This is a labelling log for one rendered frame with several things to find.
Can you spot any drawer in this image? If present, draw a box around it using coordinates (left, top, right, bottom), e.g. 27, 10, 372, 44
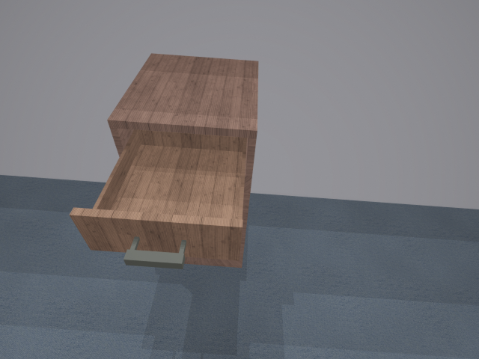
69, 129, 247, 261

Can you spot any cabinet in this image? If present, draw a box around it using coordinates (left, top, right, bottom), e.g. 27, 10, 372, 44
107, 53, 258, 268

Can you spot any handle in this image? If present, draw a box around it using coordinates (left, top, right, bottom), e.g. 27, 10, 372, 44
123, 236, 186, 269

